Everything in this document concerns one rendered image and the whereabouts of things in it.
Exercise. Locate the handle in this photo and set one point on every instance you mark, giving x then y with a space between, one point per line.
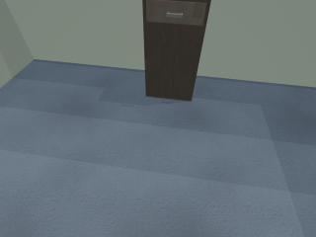
174 15

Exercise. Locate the cabinet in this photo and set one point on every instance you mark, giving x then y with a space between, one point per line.
171 56

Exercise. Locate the drawer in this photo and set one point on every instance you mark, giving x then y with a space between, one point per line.
193 12

